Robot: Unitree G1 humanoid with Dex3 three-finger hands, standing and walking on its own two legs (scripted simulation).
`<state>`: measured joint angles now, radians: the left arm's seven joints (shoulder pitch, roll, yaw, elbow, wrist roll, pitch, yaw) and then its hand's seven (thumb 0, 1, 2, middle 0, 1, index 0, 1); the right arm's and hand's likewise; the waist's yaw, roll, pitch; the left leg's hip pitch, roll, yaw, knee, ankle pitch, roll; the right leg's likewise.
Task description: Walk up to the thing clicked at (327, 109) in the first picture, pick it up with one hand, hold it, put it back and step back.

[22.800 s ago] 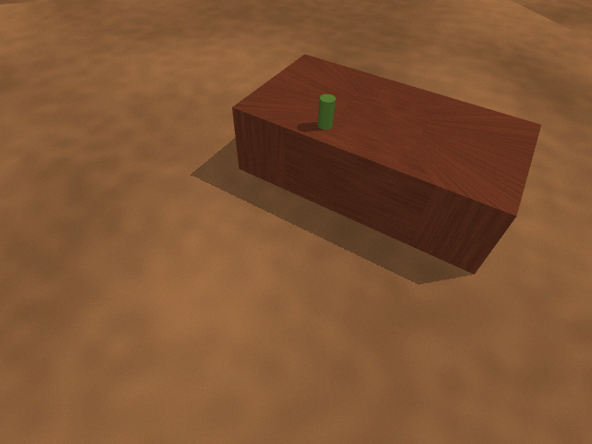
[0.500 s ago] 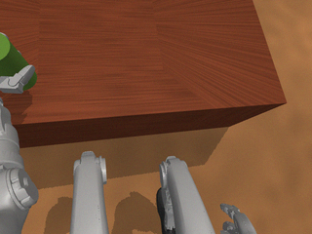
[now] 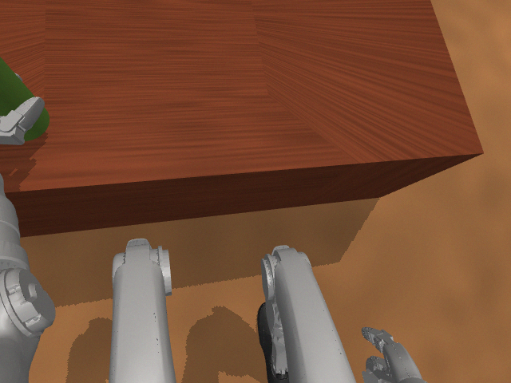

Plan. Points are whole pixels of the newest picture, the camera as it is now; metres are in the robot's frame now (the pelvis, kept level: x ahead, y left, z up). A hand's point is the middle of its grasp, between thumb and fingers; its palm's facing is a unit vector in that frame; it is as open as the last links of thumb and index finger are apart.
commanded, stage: lower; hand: left
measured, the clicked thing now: out of the picture +0.47 +0.33 +0.00
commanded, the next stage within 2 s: loosen in 0.56 s
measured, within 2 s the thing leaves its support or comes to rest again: rests again in 0.40 s
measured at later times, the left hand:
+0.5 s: hand (8, 102) +0.47 +0.33 -0.02, palm faces +0.42 -0.91 +0.00, open 9.4 cm
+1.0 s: hand (12, 104) +0.48 +0.33 -0.03, palm faces +0.41 -0.91 +0.01, open 10.5 cm
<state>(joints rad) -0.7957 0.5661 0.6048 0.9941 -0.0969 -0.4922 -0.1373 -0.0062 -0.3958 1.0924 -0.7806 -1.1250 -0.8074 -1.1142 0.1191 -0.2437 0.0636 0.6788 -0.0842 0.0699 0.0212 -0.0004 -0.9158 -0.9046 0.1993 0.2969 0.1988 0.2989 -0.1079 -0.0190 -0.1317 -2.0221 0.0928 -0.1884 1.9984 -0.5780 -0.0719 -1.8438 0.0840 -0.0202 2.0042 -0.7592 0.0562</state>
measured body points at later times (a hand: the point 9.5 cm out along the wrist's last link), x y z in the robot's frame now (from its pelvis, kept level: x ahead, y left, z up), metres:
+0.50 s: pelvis -0.01 +0.00 -0.03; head +0.20 +0.06 +0.37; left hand +0.45 +0.38 -0.02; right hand +0.10 -0.26 -0.15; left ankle +0.10 +0.16 -0.41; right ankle +0.07 -0.14 -0.41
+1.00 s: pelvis -0.01 -0.01 -0.04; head +0.20 +0.05 +0.36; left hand +0.45 +0.38 -0.02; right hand +0.10 -0.27 -0.16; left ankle +0.10 +0.16 -0.41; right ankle +0.07 -0.14 -0.41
